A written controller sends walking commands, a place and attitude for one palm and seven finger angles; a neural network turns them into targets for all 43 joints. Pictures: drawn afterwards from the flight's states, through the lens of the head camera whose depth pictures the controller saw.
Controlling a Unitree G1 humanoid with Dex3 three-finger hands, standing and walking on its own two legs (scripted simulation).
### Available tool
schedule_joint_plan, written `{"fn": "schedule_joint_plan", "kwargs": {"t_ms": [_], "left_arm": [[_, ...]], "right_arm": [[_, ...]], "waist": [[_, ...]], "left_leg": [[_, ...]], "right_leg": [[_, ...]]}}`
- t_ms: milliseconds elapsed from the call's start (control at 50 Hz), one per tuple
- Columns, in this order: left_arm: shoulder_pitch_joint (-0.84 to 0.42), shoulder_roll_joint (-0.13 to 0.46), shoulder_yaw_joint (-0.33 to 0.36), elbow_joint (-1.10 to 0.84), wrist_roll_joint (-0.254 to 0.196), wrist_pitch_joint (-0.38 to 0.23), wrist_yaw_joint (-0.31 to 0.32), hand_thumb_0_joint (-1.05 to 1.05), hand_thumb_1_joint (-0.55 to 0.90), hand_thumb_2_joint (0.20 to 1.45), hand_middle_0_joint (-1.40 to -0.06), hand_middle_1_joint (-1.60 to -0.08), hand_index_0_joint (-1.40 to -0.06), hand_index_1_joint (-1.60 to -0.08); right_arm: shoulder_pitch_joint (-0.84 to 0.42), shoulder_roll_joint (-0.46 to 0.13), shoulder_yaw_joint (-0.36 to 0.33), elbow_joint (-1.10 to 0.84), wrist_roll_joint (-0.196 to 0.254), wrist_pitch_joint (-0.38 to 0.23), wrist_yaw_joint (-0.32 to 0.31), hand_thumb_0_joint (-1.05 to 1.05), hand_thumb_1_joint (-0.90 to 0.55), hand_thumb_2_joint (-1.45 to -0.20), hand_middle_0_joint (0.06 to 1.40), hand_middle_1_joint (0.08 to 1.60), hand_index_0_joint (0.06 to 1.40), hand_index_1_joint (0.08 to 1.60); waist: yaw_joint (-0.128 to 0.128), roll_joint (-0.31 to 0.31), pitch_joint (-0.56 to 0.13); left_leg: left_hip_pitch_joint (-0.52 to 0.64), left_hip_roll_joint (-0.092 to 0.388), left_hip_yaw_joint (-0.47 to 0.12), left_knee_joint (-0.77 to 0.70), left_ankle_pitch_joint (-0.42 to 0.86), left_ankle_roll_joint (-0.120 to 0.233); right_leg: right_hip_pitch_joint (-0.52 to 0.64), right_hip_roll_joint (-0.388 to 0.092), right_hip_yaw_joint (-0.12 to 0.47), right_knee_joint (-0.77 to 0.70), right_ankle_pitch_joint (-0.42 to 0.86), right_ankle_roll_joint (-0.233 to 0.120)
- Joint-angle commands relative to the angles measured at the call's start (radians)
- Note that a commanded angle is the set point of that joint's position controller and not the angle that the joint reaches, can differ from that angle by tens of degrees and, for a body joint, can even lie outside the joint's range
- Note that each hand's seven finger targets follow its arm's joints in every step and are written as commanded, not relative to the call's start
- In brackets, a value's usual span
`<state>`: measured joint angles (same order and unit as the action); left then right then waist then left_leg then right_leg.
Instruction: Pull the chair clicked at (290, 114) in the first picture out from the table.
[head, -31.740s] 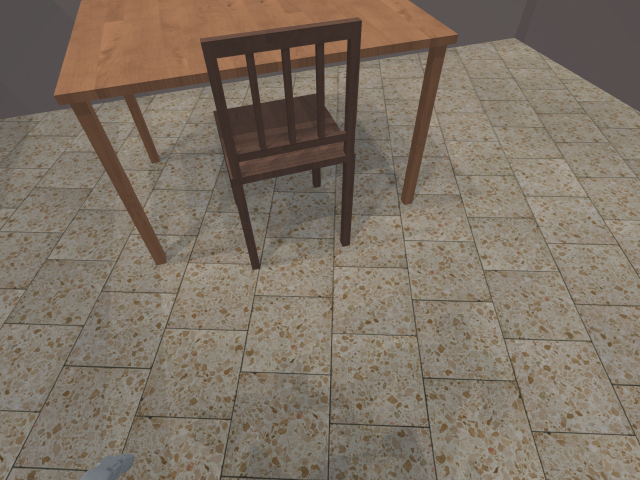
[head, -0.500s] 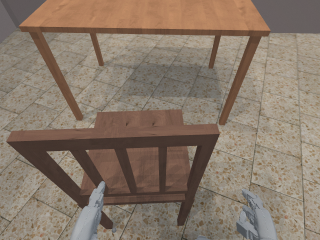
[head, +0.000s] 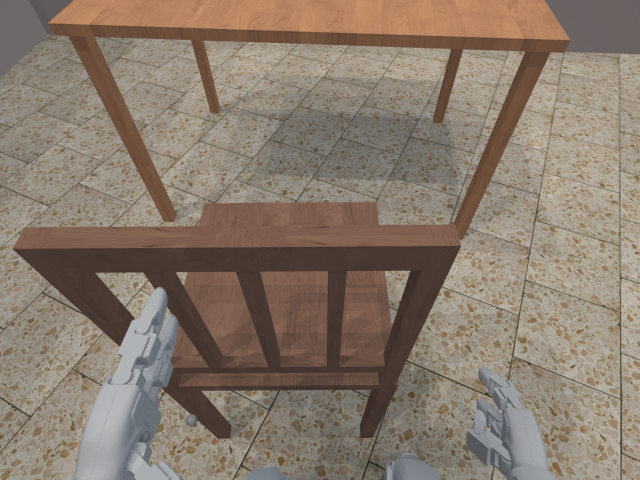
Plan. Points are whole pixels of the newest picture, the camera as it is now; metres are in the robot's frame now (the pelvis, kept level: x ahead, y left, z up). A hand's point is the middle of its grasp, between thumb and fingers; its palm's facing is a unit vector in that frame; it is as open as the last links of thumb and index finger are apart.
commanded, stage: draw the hand back to the body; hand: left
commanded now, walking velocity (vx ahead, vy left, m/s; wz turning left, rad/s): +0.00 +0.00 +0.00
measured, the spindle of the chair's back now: (263, 322) +0.31 +0.10 +0.00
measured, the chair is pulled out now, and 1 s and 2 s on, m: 0.57 0.57 0.57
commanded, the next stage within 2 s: step back with the hand held close in 1.22 s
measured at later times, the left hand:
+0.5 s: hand (58, 375) +0.19 +0.22 +0.16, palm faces +0.35 -0.83 -0.43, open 14.2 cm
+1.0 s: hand out of the picture +0.23 +0.25 +0.24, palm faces +0.49 -0.74 -0.46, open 7.9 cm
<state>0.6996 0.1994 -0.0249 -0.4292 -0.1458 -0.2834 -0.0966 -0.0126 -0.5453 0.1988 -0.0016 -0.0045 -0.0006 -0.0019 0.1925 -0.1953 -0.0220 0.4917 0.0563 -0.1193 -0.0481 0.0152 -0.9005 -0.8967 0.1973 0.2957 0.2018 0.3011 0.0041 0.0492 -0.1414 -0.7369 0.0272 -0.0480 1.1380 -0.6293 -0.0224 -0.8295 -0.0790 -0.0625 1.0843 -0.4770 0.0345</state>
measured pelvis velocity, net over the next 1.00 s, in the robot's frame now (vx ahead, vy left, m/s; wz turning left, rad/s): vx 0.03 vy -0.01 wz -0.01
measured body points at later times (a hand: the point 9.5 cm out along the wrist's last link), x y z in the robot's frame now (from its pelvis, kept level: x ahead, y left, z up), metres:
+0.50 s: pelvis +0.02 -0.01 +0.06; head +0.01 -0.03 +0.51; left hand +0.16 +0.27 +0.19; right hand +0.21 -0.23 -0.02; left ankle -0.04 +0.13 -0.66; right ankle +0.03 -0.14 -0.66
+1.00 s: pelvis +0.03 -0.01 +0.08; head +0.03 -0.05 +0.53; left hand +0.20 +0.29 +0.27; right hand +0.22 -0.25 -0.02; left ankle -0.04 +0.13 -0.66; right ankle +0.03 -0.14 -0.66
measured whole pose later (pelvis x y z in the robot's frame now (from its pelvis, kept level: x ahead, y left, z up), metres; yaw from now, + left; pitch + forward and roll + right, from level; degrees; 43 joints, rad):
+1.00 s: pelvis +0.03 -0.01 +0.08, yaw +0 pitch -2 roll -1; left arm 0.50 0.35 0.37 -0.42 -0.06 -0.05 0.17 0.01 0.81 0.85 -0.20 -0.29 -0.19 -0.29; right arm 0.18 -0.24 -0.02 0.66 0.03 -0.11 -0.09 0.01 -0.90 -0.90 0.20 0.30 0.20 0.30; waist 0.04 0.11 0.01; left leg -0.07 0.05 -0.02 0.49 -0.38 -0.04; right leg -0.19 -0.04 -0.08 0.51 -0.28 0.02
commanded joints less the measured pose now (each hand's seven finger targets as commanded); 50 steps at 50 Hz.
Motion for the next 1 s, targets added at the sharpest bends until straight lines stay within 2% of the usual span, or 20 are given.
{"fn": "schedule_joint_plan", "kwargs": {"t_ms": [0, 40, 120, 140, 160, 180, 200, 220, 300, 340, 460, 540, 620, 680, 740, 820, 880, 920, 940, 980], "left_arm": [[0.084, 0.126, 0.163, -0.282, -0.069, 0.016, -0.002, 0.0, -0.55, 0.2, 0.0, 0.0, 0.0, 0.0], [0.049, 0.148, 0.209, -0.309, -0.098, 0.021, 0.015, 0.0, -0.514, 0.218, -0.005, -0.008, -0.005, -0.008], [0.01, 0.125, 0.203, -0.28, -0.131, 0.002, -0.003, 0.0, -0.369, 0.287, -0.025, -0.037, -0.025, -0.037], [0.085, 0.328, 0.292, -0.227, 0.053, 0.128, 0.142, 0.0, -0.332, 0.305, -0.03, -0.045, -0.03, -0.045], [0.094, 0.173, 0.174, -0.315, 0.067, 0.177, 0.183, 0.0, -0.296, 0.322, -0.035, -0.053, -0.035, -0.053], [0.088, 0.172, 0.178, -0.293, 0.074, 0.204, 0.209, 0.0, -0.26, 0.34, -0.04, -0.06, -0.04, -0.06], [0.09, 0.141, 0.159, -0.274, 0.083, 0.222, 0.225, 0.0, -0.224, 0.357, -0.045, -0.068, -0.045, -0.068], [0.086, 0.166, 0.177, -0.269, 0.092, 0.235, 0.242, 0.0, -0.188, 0.375, -0.05, -0.075, -0.05, -0.075], [-0.003, 0.236, 0.237, -0.268, 0.105, 0.252, 0.283, 0.0, -0.043, 0.445, -0.07, -0.105, -0.07, -0.105], [-0.063, 0.28, 0.28, -0.275, 0.107, 0.253, 0.298, 0.0, 0.03, 0.48, -0.08, -0.12, -0.08, -0.12], [-0.136, 0.281, 0.319, -0.249, 0.105, 0.24, 0.31, 0.0, 0.248, 0.585, -0.11, -0.165, -0.11, -0.165], [-0.143, 0.283, 0.358, -0.199, 0.101, 0.232, 0.307, 0.0, 0.393, 0.655, -0.13, -0.195, -0.13, -0.195], [-0.171, 0.309, 0.411, -0.199, 0.096, 0.215, 0.302, 0.0, 0.538, 0.725, -0.15, -0.225, -0.15, -0.225], [-0.199, 0.331, 0.453, -0.21, 0.091, 0.204, 0.301, 0.0, 0.646, 0.777, -0.165, -0.247, -0.165, -0.247], [-0.251, 0.371, 0.497, -0.261, 0.092, 0.194, 0.302, 0.0, 0.755, 0.83, -0.18, -0.27, -0.18, -0.27], [-0.271, 0.384, 0.538, -0.241, 0.087, 0.185, 0.306, 0.0, 0.9, 0.9, -0.2, -0.3, -0.2, -0.3], [-0.219, 0.307, 0.484, -0.153, 0.083, 0.194, 0.292, 0.0, 0.9, 0.9, -0.2, -0.3, -0.2, -0.3], [-0.201, 0.295, 0.475, -0.112, 0.083, 0.197, 0.285, 0.0, 0.9, 0.9, -0.2, -0.3, -0.2, -0.3], [-0.203, 0.289, 0.471, -0.104, 0.081, 0.198, 0.281, 0.0, 0.9, 0.9, -0.2, -0.3, -0.2, -0.3], [-0.221, 0.322, 0.488, -0.152, 0.083, 0.186, 0.281, 0.0, 0.9, 0.9, -0.2, -0.3, -0.2, -0.3]], "right_arm": [[-0.083, -0.111, -0.048, -0.214, 0.019, -0.036, -0.035, 0.0, -0.9, -0.9, 0.2, 0.3, 0.2, 0.3], [-0.079, -0.108, -0.043, -0.2, 0.022, -0.042, -0.052, 0.0, -0.9, -0.9, 0.2, 0.3, 0.2, 0.3], [-0.056, -0.112, -0.032, -0.159, 0.026, -0.08, -0.059, 0.0, -0.9, -0.9, 0.2, 0.3, 0.2, 0.3], [-0.031, -0.112, -0.041, -0.164, 0.004, -0.046, -0.078, 0.0, -0.9, -0.9, 0.2, 0.3, 0.2, 0.3], [-0.028, -0.097, -0.019, -0.196, -0.002, -0.039, -0.078, 0.0, -0.9, -0.9, 0.2, 0.3, 0.2, 0.3], [-0.027, -0.101, -0.027, -0.182, 0.001, -0.033, -0.079, 0.0, -0.9, -0.9, 0.2, 0.3, 0.2, 0.3], [-0.038, -0.1, -0.021, -0.17, -0.004, -0.024, -0.078, 0.0, -0.9, -0.9, 0.2, 0.3, 0.2, 0.3], [-0.037, -0.104, -0.021, -0.161, -0.005, -0.015, -0.079, 0.0, -0.9, -0.9, 0.2, 0.3, 0.2, 0.3], [-0.06, -0.111, -0.011, -0.141, -0.011, -0.017, -0.09, 0.0, -0.9, -0.9, 0.2, 0.3, 0.2, 0.3], [-0.074, -0.116, -0.003, -0.126, -0.01, -0.024, -0.095, 0.0, -0.9, -0.9, 0.2, 0.3, 0.2, 0.3], [-0.088, -0.118, 0.006, -0.082, -0.018, -0.055, -0.088, 0.0, -0.9, -0.9, 0.2, 0.3, 0.2, 0.3], [-0.105, -0.121, -0.002, -0.053, -0.022, -0.06, -0.076, 0.0, -0.9, -0.9, 0.2, 0.3, 0.2, 0.3], [-0.112, -0.126, -0.01, -0.041, -0.026, -0.059, -0.068, 0.0, -0.9, -0.9, 0.2, 0.3, 0.2, 0.3], [-0.117, -0.126, -0.012, -0.035, -0.026, -0.055, -0.066, 0.0, -0.9, -0.9, 0.2, 0.3, 0.2, 0.3], [-0.122, -0.128, -0.012, -0.023, -0.026, -0.063, -0.061, 0.0, -0.9, -0.9, 0.2, 0.3, 0.2, 0.3], [-0.12, -0.129, -0.017, -0.009, -0.027, -0.067, -0.057, 0.0, -0.9, -0.9, 0.2, 0.3, 0.2, 0.3], [-0.122, -0.131, -0.024, 0.003, -0.025, -0.052, -0.049, 0.0, -0.9, -0.9, 0.2, 0.3, 0.2, 0.3], [-0.127, -0.134, -0.032, 0.003, -0.024, -0.037, -0.045, 0.0, -0.9, -0.9, 0.2, 0.3, 0.2, 0.3], [-0.132, -0.135, -0.032, 0.002, -0.021, -0.031, -0.044, 0.0, -0.9, -0.9, 0.2, 0.3, 0.2, 0.3], [-0.136, -0.139, -0.035, -0.006, -0.022, -0.03, -0.045, 0.0, -0.9, -0.9, 0.2, 0.3, 0.2, 0.3]], "waist": [[0.004, -0.053, -0.174], [-0.002, -0.06, -0.157], [-0.025, -0.069, -0.109], [0.06, -0.008, -0.163], [0.017, 0.027, -0.097], [0.013, 0.0, -0.073], [0.014, 0.034, -0.036], [0.02, 0.003, -0.037], [0.024, -0.032, 0.01], [0.03, -0.008, 0.037], [0.034, 0.045, 0.083], [0.042, 0.006, 0.104], [0.045, -0.032, 0.083], [0.045, -0.032, 0.075], [0.049, 0.047, 0.053], [0.05, 0.031, 0.047], [0.044, -0.003, 0.095], [0.044, -0.058, 0.1], [0.044, -0.062, 0.112], [0.048, -0.051, 0.078]], "left_leg": [[0.042, -0.028, 0.027, -0.256, 0.343, 0.025], [0.061, -0.026, 0.021, -0.266, 0.344, 0.026], [0.105, -0.022, 0.015, -0.289, 0.365, 0.025], [0.151, 0.015, 0.019, -0.352, 0.397, 0.014], [0.178, 0.004, 0.026, -0.376, 0.411, 0.012], [0.181, 0.013, 0.018, -0.384, 0.414, 0.007], [0.198, 0.011, 0.02, -0.401, 0.421, 0.009], [0.219, 0.017, 0.016, -0.415, 0.437, 0.01], [0.283, 0.017, 0.018, -0.484, 0.416, 0.016], [0.307, 0.015, 0.016, -0.516, 0.408, 0.015], [0.412, 0.011, 0.02, -0.594, 0.439, 0.016], [0.444, 0.016, 0.021, -0.633, 0.486, 0.017], [0.497, 0.02, 0.037, -0.657, 0.522, 0.025], [0.521, 0.021, 0.041, -0.677, 0.547, 0.025], [0.551, 0.018, 0.046, -0.684, 0.595, 0.022], [0.582, 0.023, 0.055, -0.694, 0.642, 0.023], [0.575, 0.027, 0.06, -0.702, 0.651, 0.023], [0.574, 0.028, 0.067, -0.702, 0.637, 0.03], [0.556, 0.025, 0.062, -0.706, 0.628, 0.028], [0.579, 0.026, 0.064, -0.709, 0.633, 0.032]], "right_leg": [[0.319, 0.03, -0.027, -0.206, 0.22, -0.044], [0.331, 0.035, -0.025, -0.235, 0.222, -0.044], [0.327, 0.037, -0.032, -0.278, 0.238, -0.035], [0.431, 0.008, 0.009, -0.307, 0.244, -0.067], [0.436, -0.001, -0.013, -0.323, 0.279, -0.059], [0.438, -0.003, -0.023, -0.329, 0.287, -0.058], [0.452, -0.003, -0.026, -0.344, 0.293, -0.061], [0.465, 0.001, -0.034, -0.354, 0.3, -0.059], [0.535, 0.001, -0.03, -0.428, 0.304, -0.058], [0.566, 0.003, -0.025, -0.468, 0.288, -0.063], [0.614, 0.005, -0.022, -0.533, 0.313, -0.06], [0.655, 0.01, -0.022, -0.567, 0.364, -0.06], [0.688, 0.01, -0.014, -0.59, 0.419, -0.053], [0.712, 0.013, -0.012, -0.602, 0.448, -0.053], [0.74, 0.011, -0.006, -0.611, 0.493, -0.057], [0.758, 0.011, -0.009, -0.619, 0.54, -0.054], [0.745, 0.014, -0.015, -0.629, 0.549, -0.051], [0.744, 0.015, -0.014, -0.637, 0.553, -0.046], [0.749, 0.017, -0.013, -0.639, 0.543, -0.05], [0.756, 0.014, -0.011, -0.633, 0.547, -0.047]]}}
